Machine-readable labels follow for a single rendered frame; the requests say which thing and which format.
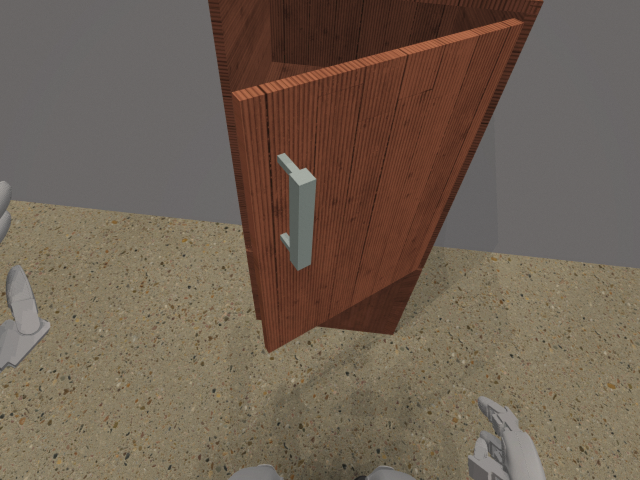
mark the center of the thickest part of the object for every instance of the handle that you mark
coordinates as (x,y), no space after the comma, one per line
(302,190)

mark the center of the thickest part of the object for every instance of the right robot hand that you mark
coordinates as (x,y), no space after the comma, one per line
(514,456)

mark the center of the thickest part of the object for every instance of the left robot hand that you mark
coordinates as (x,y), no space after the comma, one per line
(19,337)

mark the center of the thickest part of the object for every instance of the robot left shin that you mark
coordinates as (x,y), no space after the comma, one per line
(267,465)

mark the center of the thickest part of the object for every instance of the cupboard door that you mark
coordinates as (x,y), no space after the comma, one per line
(385,136)

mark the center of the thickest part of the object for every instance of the robot shin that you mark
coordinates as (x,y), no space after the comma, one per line
(380,468)
(267,465)

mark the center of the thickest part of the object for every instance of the robot right shin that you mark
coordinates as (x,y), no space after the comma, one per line
(380,468)

